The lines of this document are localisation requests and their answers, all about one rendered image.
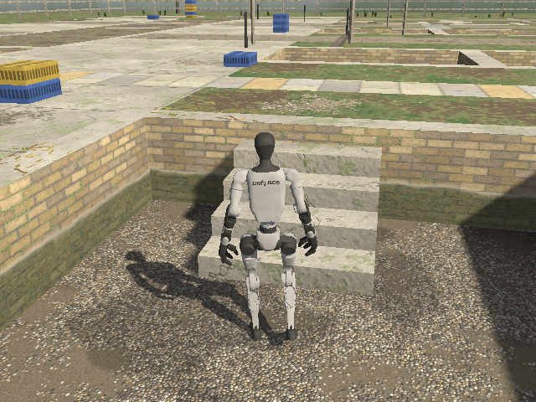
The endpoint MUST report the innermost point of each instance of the robot right forearm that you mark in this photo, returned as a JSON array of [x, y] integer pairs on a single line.
[[307, 223]]

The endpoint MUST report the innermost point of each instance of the robot right thigh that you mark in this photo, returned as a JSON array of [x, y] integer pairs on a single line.
[[288, 255]]

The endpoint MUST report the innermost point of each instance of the robot right upper arm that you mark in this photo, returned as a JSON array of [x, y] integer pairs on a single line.
[[296, 189]]

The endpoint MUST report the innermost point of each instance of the robot right hand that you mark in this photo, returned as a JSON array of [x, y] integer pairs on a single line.
[[311, 242]]

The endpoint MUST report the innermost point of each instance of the robot left upper arm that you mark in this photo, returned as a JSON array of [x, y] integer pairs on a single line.
[[239, 178]]

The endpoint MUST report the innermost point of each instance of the robot left hand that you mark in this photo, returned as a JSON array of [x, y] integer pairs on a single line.
[[223, 253]]

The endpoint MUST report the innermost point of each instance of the robot right shin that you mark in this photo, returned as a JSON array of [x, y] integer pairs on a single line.
[[290, 301]]

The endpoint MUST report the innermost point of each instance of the robot left forearm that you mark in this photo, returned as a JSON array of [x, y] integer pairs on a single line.
[[229, 223]]

